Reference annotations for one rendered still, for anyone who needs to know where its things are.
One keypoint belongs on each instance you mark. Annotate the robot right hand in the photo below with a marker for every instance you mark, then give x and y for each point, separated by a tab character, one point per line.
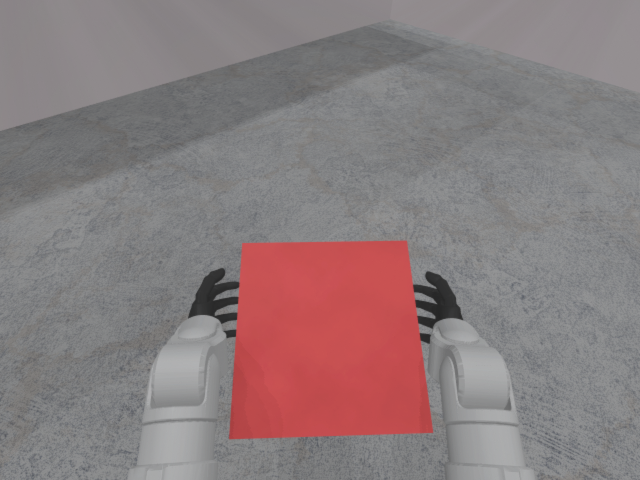
446	306

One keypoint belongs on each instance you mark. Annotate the robot right forearm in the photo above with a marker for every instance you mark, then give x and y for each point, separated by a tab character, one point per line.
478	405

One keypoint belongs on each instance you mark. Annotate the robot left forearm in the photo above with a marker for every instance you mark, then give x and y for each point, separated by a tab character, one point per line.
181	405

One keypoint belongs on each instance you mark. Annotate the robot left hand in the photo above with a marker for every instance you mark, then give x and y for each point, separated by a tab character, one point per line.
204	304

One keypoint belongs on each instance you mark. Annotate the carton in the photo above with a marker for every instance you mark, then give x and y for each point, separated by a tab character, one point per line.
327	342

